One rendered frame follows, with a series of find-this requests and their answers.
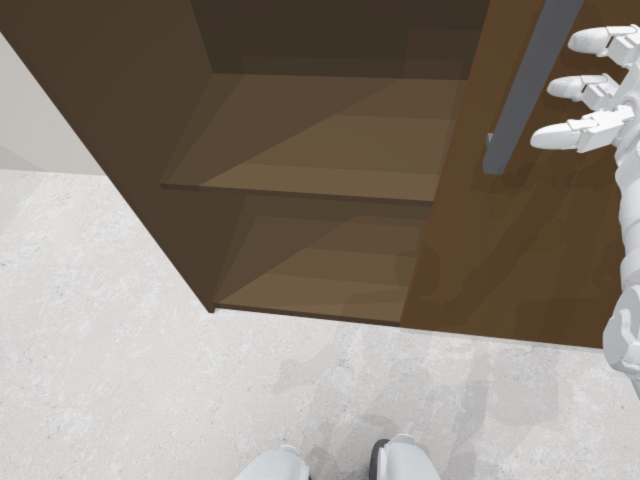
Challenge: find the robot right forearm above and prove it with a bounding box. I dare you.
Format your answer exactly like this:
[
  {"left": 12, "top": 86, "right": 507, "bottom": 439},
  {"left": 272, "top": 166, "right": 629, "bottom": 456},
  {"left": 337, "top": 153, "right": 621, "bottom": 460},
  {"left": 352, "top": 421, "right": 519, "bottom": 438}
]
[{"left": 614, "top": 123, "right": 640, "bottom": 293}]

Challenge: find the robot left shin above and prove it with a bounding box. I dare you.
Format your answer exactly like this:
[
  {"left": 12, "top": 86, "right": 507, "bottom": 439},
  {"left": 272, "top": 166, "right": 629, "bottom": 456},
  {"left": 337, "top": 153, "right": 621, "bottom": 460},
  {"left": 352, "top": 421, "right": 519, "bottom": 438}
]
[{"left": 279, "top": 445, "right": 300, "bottom": 458}]

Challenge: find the right robot thigh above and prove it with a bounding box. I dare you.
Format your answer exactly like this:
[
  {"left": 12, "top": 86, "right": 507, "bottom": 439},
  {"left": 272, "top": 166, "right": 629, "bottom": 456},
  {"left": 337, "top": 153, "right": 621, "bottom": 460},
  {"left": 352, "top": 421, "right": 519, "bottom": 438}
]
[{"left": 377, "top": 442, "right": 441, "bottom": 480}]

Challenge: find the robot right hand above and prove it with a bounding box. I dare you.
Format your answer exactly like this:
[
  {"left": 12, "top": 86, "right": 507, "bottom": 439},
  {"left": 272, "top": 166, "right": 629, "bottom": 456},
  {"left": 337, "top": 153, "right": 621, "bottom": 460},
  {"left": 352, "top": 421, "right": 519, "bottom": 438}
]
[{"left": 530, "top": 24, "right": 640, "bottom": 153}]

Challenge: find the right robot upper arm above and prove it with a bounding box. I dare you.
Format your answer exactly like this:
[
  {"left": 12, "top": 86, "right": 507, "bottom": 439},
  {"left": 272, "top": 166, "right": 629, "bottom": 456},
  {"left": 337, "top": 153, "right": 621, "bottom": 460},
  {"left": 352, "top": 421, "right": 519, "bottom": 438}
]
[{"left": 603, "top": 285, "right": 640, "bottom": 400}]

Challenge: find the wardrobe door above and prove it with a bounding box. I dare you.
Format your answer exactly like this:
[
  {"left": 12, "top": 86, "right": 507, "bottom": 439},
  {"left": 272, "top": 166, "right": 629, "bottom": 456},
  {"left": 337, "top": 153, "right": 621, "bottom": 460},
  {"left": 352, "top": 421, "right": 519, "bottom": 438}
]
[{"left": 400, "top": 0, "right": 640, "bottom": 349}]

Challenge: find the handle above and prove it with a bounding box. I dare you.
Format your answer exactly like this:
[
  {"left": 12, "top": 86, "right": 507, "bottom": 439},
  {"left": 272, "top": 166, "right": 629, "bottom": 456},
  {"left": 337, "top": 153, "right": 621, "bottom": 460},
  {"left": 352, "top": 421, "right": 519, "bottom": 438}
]
[{"left": 482, "top": 0, "right": 584, "bottom": 175}]

